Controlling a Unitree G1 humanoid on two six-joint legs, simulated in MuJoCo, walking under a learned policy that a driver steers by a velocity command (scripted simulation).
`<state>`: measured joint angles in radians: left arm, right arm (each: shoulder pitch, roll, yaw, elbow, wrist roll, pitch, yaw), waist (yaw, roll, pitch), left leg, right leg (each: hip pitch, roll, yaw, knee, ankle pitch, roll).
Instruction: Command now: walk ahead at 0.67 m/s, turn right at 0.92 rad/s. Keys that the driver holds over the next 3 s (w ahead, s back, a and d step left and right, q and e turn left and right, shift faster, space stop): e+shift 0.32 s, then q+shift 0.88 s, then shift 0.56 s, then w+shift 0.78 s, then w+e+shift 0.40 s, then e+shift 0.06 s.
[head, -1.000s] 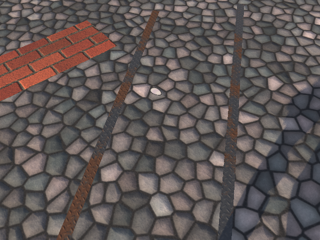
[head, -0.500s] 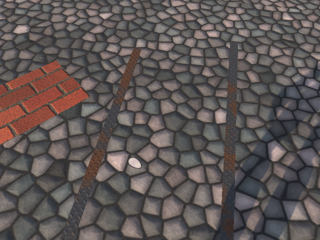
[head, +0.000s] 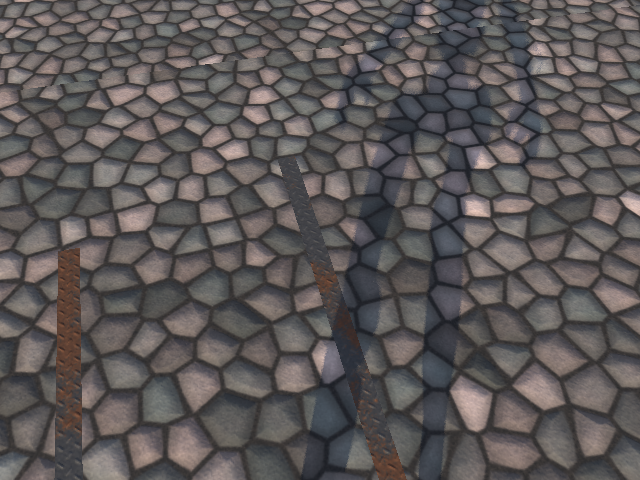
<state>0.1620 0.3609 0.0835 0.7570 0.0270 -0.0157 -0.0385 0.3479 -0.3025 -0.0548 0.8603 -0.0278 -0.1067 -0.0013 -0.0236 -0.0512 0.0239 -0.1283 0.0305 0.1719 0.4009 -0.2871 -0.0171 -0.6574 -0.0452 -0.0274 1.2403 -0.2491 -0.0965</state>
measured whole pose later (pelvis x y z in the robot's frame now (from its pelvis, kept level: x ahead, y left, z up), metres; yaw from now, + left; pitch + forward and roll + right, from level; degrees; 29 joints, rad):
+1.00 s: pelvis +0.31 +0.07 +0.00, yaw +3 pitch +1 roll -1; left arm 0.16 0.31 0.05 0.71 0.03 0.03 0.02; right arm 0.27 -0.31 -0.07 0.67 0.00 0.06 0.01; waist 0.00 -0.04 0.06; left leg -0.19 -0.10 -0.10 0.46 -0.28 0.09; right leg -0.52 0.02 0.03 1.06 -0.42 0.05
